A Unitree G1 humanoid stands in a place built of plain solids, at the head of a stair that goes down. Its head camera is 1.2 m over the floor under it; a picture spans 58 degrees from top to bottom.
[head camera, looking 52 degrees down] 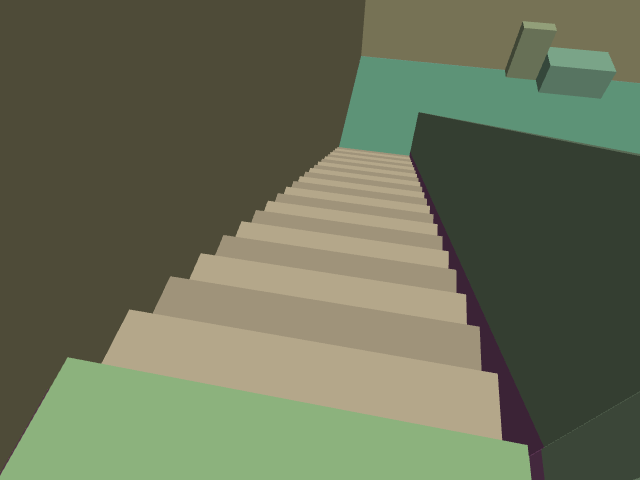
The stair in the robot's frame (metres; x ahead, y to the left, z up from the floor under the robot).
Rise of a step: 0.18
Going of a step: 0.26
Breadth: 1.29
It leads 11 degrees to the right of straight ahead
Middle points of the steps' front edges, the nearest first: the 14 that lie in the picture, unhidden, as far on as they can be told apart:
0.39 0.10 0.00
0.64 0.05 -0.17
0.90 0.00 -0.35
1.15 -0.04 -0.53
1.41 -0.09 -0.71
1.66 -0.14 -0.88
1.92 -0.19 -1.06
2.17 -0.23 -1.24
2.43 -0.28 -1.42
2.68 -0.33 -1.59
2.94 -0.38 -1.77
3.19 -0.42 -1.95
3.45 -0.47 -2.13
3.70 -0.52 -2.30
